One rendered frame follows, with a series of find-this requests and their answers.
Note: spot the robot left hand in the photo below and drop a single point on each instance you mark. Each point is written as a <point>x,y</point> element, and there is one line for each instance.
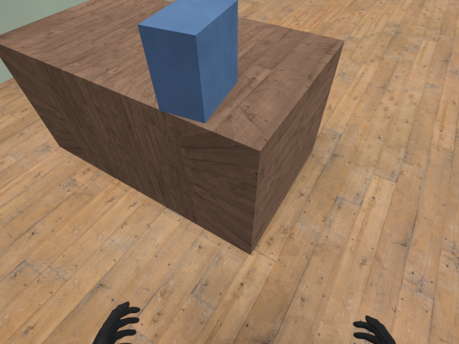
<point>109,334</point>

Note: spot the robot right hand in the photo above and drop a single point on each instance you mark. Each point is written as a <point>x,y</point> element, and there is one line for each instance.
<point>381,336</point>

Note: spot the carton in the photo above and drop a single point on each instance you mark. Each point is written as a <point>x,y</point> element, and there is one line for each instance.
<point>191,52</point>

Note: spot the pedestal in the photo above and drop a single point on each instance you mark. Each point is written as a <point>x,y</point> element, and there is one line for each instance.
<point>84,71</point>

